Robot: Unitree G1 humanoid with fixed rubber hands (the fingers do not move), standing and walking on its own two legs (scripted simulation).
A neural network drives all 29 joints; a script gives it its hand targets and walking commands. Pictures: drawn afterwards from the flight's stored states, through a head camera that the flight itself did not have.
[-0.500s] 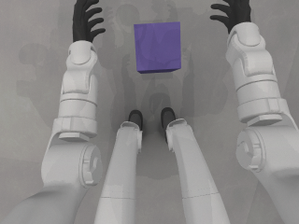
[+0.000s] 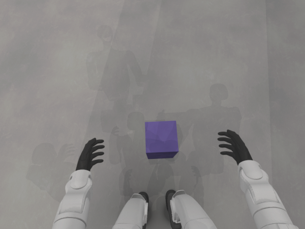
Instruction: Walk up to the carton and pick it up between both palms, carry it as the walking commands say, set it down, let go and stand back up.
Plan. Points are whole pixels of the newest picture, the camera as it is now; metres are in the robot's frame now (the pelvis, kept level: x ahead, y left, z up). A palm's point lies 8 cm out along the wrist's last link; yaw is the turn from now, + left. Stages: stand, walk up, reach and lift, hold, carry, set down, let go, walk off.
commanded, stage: let go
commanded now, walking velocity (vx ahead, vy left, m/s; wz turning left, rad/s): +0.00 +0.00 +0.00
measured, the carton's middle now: (160, 142) +0.42 -0.03 -0.59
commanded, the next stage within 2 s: stand in 0.74 s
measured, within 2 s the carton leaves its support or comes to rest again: neither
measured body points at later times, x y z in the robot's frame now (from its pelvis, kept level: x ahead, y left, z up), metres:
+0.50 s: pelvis +0.05 +0.00 +0.03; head +0.08 +0.01 +0.48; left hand +0.20 +0.23 -0.06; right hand +0.20 -0.23 -0.05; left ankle +0.02 +0.11 -0.71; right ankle +0.03 -0.08 -0.71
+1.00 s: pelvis +0.06 +0.01 +0.03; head -0.04 +0.02 +0.47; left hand +0.17 +0.28 -0.07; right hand +0.16 -0.27 -0.06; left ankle +0.02 +0.11 -0.71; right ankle +0.03 -0.08 -0.71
